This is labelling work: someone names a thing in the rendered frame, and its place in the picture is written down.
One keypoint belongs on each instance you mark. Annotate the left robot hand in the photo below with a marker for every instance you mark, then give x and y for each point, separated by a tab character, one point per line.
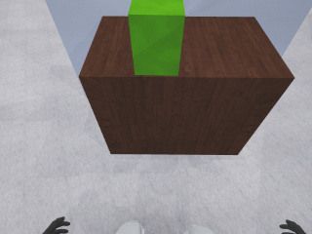
59	222

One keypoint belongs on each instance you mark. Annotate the right robot hand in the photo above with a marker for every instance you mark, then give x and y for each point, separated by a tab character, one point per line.
292	226

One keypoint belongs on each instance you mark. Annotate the carton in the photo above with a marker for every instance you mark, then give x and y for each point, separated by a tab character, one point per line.
156	30

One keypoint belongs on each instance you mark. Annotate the left robot thigh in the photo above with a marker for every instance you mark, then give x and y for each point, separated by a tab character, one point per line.
131	228

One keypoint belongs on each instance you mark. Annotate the pedestal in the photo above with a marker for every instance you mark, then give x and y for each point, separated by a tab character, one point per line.
230	76

